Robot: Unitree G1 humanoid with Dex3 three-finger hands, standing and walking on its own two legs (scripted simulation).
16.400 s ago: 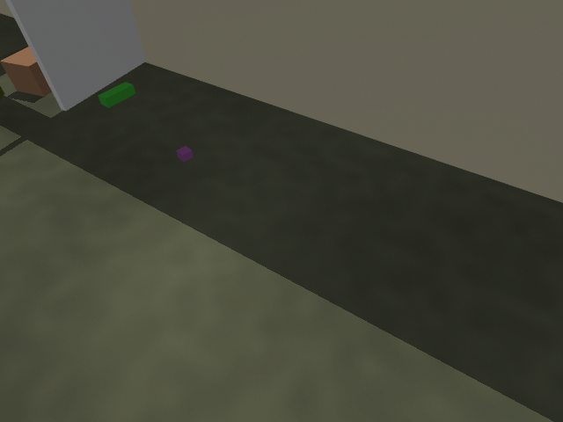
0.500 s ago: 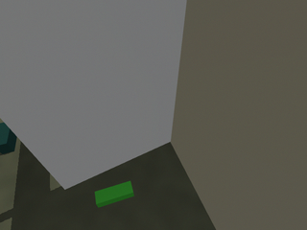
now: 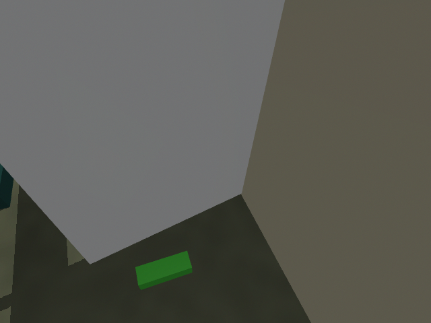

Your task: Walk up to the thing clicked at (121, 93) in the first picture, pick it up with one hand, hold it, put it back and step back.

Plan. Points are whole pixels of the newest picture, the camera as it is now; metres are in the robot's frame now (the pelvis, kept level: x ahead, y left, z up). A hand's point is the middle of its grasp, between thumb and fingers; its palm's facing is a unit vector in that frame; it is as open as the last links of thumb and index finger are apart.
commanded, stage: walk up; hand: left
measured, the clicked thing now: (164, 269) +0.47 +0.20 -0.74
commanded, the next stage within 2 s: stand in 1.66 s
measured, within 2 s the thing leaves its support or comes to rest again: neither
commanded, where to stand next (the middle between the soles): +0.07 -0.03 m, yaw -3 degrees
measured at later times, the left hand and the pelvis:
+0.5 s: hand (98, 320) +0.18 +0.23 -0.14, palm faces -0.10 -0.94 -0.32, open 7.3 cm; pelvis +0.03 +0.00 +0.01, yaw -3 degrees
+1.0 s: hand out of the picture +0.11 +0.23 -0.15, palm faces -0.09 -0.94 -0.33, open 7.3 cm; pelvis +0.03 -0.02 +0.01, yaw -4 degrees
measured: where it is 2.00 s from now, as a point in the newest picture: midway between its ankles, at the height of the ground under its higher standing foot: outside the picture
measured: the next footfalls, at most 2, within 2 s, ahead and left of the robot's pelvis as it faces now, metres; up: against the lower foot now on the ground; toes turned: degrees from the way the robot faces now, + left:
right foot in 0.10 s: +0.07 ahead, -0.12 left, +0.00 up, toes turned -1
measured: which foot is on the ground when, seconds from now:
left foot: down 0.00-1.00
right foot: up 0.00-0.08, down 0.10-1.00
